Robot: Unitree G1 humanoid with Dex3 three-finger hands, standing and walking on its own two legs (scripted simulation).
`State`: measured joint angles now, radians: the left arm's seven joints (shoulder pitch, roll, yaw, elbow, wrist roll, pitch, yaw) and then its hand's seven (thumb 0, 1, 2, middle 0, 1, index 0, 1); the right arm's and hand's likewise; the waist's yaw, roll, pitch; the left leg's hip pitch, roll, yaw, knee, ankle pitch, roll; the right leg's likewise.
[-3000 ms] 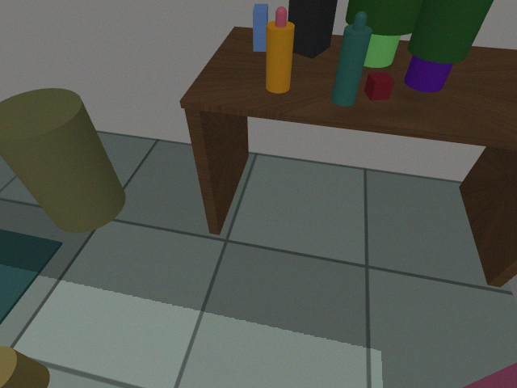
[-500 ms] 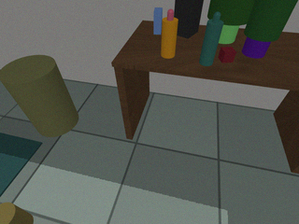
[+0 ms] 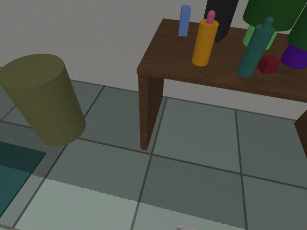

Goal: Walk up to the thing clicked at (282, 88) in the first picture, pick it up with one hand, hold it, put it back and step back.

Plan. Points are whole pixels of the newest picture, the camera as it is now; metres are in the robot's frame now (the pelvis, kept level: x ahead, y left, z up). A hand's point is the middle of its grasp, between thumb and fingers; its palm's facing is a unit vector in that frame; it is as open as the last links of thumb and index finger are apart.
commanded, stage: walk up
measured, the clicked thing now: (205, 38) +0.87 -0.26 +0.09
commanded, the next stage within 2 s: none
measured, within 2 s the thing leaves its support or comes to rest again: neither
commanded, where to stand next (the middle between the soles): +0.23 +0.04 m, yaw -3 degrees
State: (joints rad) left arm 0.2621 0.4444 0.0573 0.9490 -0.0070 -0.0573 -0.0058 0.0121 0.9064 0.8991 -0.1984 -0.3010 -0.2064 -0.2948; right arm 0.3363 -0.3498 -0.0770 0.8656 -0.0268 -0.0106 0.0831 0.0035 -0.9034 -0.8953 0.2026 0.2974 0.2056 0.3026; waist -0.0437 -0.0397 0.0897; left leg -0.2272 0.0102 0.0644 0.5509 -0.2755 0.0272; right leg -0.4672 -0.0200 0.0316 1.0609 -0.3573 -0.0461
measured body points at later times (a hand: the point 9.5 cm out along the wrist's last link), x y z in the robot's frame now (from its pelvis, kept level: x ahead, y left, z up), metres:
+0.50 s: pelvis +0.16 +0.04 +0.00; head +0.20 +0.01 +0.45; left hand +0.20 +0.37 -0.08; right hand +0.26 -0.28 -0.13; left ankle +0.24 +0.22 -0.69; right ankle +0.16 -0.09 -0.73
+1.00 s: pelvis +0.17 +0.07 -0.02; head +0.20 +0.07 +0.43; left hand +0.24 +0.39 -0.14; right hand +0.27 -0.25 -0.13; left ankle +0.25 +0.21 -0.73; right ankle +0.14 -0.05 -0.73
